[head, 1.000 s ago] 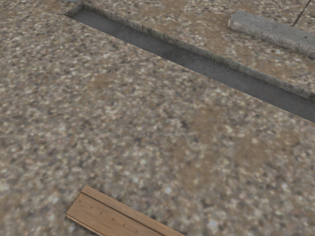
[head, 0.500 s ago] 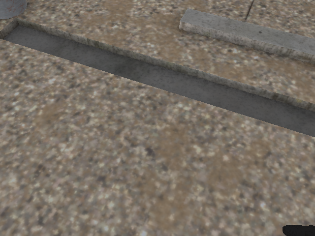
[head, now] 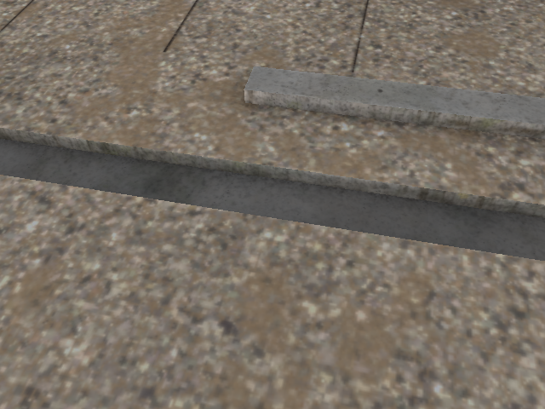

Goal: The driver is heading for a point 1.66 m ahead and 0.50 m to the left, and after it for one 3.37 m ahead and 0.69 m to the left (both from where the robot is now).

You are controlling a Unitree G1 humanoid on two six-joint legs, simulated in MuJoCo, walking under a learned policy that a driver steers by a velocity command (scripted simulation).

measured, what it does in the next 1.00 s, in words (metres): walks ahead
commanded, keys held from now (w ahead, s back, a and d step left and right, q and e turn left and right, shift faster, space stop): no key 0.34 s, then w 0.66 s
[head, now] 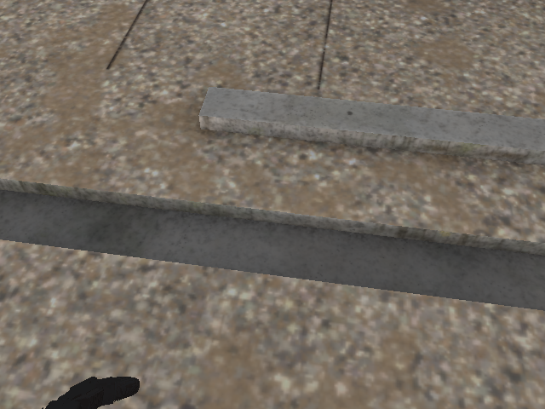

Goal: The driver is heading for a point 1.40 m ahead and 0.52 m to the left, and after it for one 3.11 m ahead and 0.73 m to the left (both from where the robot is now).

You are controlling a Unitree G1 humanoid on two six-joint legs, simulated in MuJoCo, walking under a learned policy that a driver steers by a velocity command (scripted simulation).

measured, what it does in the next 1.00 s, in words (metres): goes down, turning left: right foot 0.04 m lower, then left foot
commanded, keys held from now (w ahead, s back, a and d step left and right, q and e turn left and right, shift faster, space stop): w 0.22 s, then w+q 0.48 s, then q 0.30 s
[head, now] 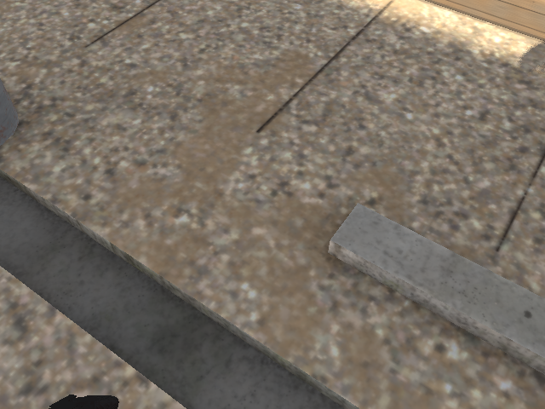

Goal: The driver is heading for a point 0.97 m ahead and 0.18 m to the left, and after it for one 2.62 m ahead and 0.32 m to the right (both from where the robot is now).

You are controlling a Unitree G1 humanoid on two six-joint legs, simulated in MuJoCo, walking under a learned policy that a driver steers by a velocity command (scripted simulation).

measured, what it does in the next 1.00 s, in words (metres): goes down, turning left: right foot, then left foot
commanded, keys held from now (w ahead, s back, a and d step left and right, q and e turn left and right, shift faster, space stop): q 0.20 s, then w+q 0.42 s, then w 0.38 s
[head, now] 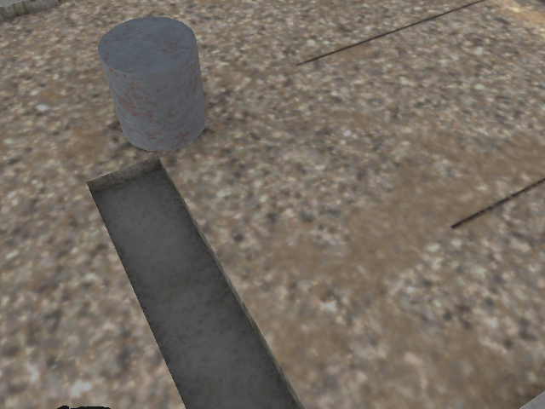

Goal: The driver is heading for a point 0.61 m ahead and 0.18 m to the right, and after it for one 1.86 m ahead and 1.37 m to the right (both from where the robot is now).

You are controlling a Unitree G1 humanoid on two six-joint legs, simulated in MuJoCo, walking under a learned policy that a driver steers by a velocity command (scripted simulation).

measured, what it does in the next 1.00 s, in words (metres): climbs, turning right: left foot 0.05 m higher, then right foot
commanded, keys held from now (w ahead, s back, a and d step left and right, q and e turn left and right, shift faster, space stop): w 0.40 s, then w+e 0.34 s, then e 0.26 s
